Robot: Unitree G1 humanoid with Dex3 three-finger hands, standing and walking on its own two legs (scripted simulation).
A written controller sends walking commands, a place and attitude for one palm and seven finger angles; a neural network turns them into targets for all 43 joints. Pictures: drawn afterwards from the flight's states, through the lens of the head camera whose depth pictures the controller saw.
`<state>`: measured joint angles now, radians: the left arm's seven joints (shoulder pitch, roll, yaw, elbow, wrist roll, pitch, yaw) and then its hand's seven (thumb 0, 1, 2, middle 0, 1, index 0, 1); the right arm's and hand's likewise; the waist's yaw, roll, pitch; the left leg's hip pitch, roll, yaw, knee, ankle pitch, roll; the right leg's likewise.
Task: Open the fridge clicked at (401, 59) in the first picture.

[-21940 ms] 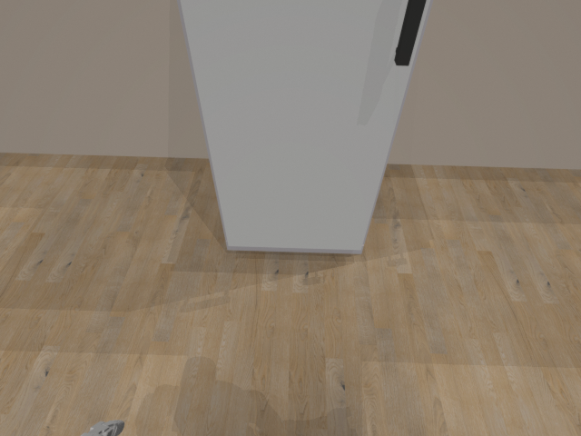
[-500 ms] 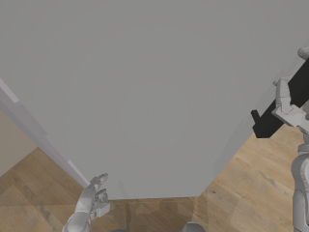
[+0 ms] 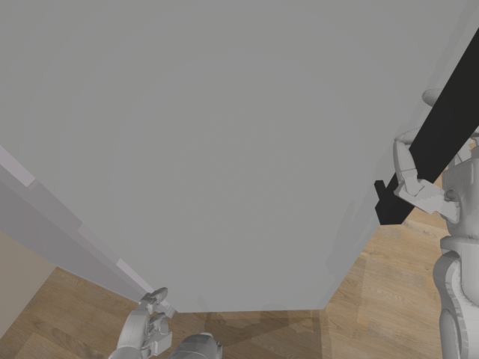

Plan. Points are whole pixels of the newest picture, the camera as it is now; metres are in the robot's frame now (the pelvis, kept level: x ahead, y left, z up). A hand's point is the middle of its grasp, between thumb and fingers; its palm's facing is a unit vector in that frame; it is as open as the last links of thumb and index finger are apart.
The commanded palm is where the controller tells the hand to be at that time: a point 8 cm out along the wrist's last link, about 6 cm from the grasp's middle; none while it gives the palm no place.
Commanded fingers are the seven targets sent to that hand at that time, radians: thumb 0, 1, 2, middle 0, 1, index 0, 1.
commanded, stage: walk backward, drawing the door open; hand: right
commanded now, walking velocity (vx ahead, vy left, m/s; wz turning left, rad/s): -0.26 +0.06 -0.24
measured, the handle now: (426, 129) +0.33 -0.19 +0.24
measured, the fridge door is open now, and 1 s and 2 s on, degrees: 68 73 75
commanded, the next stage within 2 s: stop walking and hold the door back in 0.10 s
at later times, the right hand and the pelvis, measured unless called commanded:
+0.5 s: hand (422, 233) +0.22 -0.16 +0.22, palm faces +0.39 +0.91 -0.13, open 7.7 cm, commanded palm +0.21 -0.21 +0.20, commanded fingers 0.00 -0.90 -0.90 0.45 1.40 0.45 1.40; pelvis -0.09 +0.08 -0.01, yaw -10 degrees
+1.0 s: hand (414, 205) +0.25 -0.16 +0.22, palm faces +0.39 +0.91 -0.15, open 7.0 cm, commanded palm +0.21 -0.21 +0.20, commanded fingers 0.00 -0.90 -0.90 0.45 1.40 0.45 1.40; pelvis -0.12 +0.10 -0.02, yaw -10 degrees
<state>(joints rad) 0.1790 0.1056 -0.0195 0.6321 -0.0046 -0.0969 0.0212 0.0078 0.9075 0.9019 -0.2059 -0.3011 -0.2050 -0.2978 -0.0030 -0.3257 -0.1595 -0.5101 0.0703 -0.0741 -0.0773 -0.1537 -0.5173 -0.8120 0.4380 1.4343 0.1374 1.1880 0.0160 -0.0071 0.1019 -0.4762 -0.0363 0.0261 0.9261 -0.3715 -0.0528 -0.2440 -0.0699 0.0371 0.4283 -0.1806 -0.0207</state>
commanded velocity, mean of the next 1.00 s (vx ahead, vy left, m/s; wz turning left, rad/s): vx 0.07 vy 0.00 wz -0.07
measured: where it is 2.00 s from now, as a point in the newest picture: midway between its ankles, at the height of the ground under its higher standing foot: outside the picture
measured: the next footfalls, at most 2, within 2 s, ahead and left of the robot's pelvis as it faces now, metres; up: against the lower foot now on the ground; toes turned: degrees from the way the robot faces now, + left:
left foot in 0.18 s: +0.00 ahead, +0.20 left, +0.00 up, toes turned -3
right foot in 0.52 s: -0.08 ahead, -0.02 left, +0.00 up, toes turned -11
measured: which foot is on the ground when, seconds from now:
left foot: up 0.00-0.16, down 0.18-0.54, up 0.56-0.88, down 0.90-1.00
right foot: down 0.00-0.18, up 0.20-0.50, down 0.52-1.00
